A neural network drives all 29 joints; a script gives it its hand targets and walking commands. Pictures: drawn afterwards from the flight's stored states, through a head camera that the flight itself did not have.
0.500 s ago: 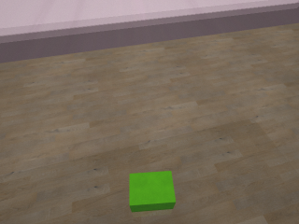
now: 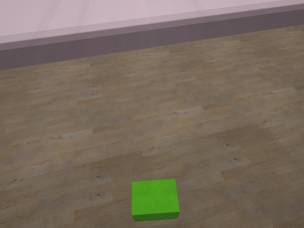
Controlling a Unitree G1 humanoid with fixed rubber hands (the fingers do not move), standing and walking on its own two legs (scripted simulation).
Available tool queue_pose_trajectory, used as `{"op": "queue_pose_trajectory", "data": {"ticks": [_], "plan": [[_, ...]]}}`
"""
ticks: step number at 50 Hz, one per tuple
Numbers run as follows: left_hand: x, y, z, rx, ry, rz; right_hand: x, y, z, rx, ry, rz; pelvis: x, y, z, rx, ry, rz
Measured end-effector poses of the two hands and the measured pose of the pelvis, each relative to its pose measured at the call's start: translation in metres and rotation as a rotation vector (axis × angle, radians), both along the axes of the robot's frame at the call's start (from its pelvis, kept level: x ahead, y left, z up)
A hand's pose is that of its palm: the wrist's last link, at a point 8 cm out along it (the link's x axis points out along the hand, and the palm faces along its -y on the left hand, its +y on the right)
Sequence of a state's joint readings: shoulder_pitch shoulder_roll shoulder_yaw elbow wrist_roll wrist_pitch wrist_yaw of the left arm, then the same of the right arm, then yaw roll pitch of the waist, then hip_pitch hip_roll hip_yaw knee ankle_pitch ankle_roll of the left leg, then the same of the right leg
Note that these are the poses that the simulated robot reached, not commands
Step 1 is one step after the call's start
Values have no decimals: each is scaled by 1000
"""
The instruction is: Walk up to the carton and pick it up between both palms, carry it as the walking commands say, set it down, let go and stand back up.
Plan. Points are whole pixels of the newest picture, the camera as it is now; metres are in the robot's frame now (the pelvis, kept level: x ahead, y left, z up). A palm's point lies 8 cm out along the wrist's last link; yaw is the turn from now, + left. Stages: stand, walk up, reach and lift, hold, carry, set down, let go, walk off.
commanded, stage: stand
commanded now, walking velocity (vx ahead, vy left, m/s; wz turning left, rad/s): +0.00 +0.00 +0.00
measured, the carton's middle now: (154, 200) +0.38 +0.02 -0.69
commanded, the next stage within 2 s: reach and lift in 0.72 s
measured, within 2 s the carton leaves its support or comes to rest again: neither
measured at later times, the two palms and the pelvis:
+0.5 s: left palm out of the picture -0.03 +0.23 -0.15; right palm out of the picture -0.08 -0.20 -0.14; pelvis -0.02 +0.01 +0.00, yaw +0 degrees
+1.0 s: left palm out of the picture +0.12 +0.25 -0.12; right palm out of the picture +0.13 -0.18 -0.13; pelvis -0.05 +0.02 -0.02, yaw +2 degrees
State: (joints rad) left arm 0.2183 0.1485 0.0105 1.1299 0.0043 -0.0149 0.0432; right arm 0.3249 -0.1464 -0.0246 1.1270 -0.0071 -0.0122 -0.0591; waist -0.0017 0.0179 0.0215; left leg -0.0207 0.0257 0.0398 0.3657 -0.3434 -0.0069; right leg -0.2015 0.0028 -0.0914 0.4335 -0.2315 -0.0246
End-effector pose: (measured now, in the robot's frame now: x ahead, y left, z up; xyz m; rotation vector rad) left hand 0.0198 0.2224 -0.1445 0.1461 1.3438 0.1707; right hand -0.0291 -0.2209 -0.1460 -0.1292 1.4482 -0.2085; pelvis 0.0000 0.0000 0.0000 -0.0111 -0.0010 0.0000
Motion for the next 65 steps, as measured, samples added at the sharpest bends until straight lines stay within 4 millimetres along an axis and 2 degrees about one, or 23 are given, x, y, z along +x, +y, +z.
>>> {"op": "queue_pose_trajectory", "data": {"ticks": [6, 12, 24, 36, 37, 38, 40, 43, 45, 46, 47, 49, 53, 56, 59, 65], "plan": [[-22, 2, -1, -6, 43, 10, -12, 5, 1, 7, 19, 5, -7, 2, 1, 1, -4, 0], [-35, 3, -1, -12, 62, 13, -26, 13, 1, 20, 36, 4, -13, 5, 2, 1, -11, 0], [-47, 6, -1, -20, 63, 14, -47, 23, 2, 31, 59, 0, -23, 11, 2, 3, -23, -1], [-54, 10, -1, -22, 69, 16, -50, 23, 3, 23, 53, 7, -27, 15, 2, 4, -25, -1], [-49, 11, -2, -25, 52, 34, -45, 22, 2, 22, 37, -8, -27, 15, 0, 2, 13, 7], [-36, 14, -3, -27, 17, 48, -30, 19, 0, 19, -3, -24, -29, 16, -4, 1, 56, 14], [8, 21, -3, -19, -60, 37, 25, 13, -4, 16, -107, 6, -37, 17, -13, -4, 106, 21], [76, 29, 10, -8, -123, 7, 119, 10, 6, 20, -217, 67, -48, 19, -21, -3, 140, 21], [103, 32, 20, -4, -103, 2, 158, 13, 16, 28, -218, 87, -51, 20, -22, -1, 166, 24], [110, 32, 23, -2, -80, 2, 169, 17, 19, 34, -201, 94, -51, 20, -22, -1, 180, 28], [112, 32, 25, -1, -54, 2, 173, 22, 20, 43, -177, 100, -50, 19, -21, -1, 193, 32], [105, 31, 23, -4, -3, 2, 169, 33, 19, 63, -128, 106, -47, 19, -19, -3, 212, 39], [78, 26, 13, -27, 32, 7, 136, 46, 9, 82, -73, 91, -43, 17, -17, -9, 229, 55], [68, 24, 5, -38, -8, 11, 121, 43, 1, 73, -90, 86, -46, 16, -23, -11, 250, 58], [73, 25, -3, -34, -75, 4, 126, 35, -7, 61, -148, 97, -54, 15, -35, -7, 273, 55], [88, 20, -15, -27, -164, -26, 150, 26, -17, 64, -260, 112, -70, 11, -55, 2, 280, 50]]}}
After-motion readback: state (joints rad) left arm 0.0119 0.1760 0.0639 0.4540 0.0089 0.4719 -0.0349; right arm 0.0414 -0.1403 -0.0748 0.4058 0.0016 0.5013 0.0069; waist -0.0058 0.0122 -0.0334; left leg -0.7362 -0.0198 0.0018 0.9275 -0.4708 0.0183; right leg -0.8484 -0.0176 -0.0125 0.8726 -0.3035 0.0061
